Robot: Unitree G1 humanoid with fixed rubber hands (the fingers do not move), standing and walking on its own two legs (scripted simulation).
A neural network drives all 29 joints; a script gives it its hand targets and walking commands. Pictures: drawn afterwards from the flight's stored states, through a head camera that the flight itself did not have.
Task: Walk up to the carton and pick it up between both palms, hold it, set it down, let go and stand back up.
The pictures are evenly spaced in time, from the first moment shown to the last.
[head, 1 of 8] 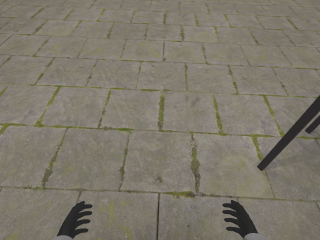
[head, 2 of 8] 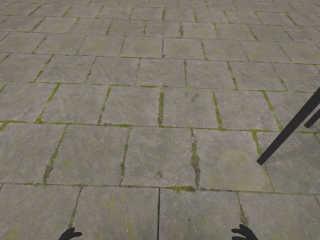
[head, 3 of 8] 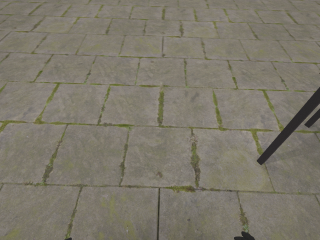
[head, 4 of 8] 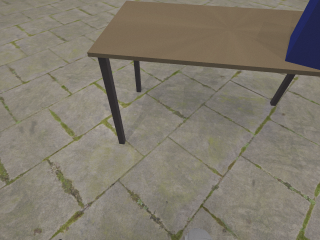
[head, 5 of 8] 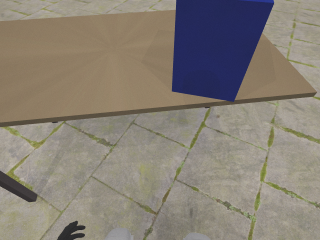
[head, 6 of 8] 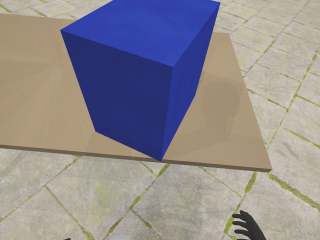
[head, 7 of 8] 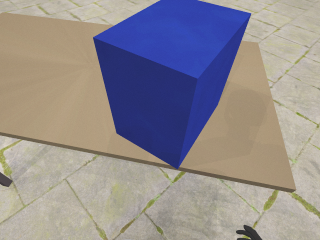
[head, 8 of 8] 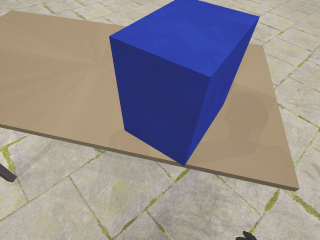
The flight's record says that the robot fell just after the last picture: no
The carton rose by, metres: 0.00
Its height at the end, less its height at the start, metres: +0.00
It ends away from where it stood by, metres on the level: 0.00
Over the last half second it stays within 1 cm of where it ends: yes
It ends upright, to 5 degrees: yes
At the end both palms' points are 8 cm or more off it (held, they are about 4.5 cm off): yes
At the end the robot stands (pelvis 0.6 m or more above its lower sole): yes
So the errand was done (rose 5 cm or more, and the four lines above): no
